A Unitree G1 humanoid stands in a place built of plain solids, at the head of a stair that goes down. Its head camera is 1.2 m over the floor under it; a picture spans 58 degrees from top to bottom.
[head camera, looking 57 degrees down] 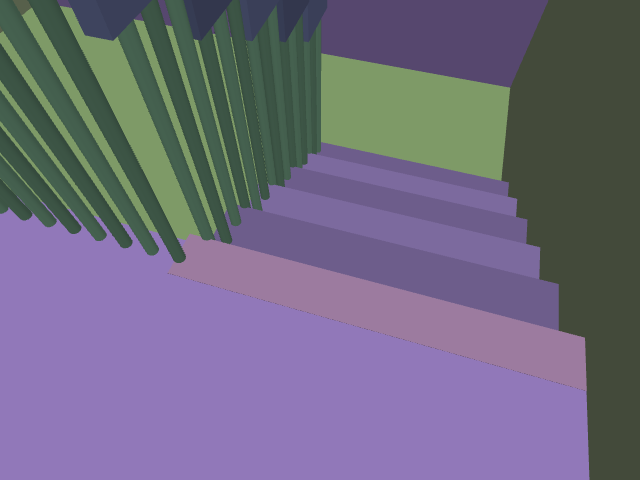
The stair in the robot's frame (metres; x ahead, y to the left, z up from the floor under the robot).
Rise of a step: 0.16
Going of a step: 0.27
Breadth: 1.25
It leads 17 degrees to the right of straight ahead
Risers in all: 6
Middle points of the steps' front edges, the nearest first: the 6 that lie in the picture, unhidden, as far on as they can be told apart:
0.62 -0.16 0.00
0.88 -0.24 -0.16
1.14 -0.32 -0.32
1.39 -0.40 -0.49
1.65 -0.47 -0.65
1.91 -0.55 -0.81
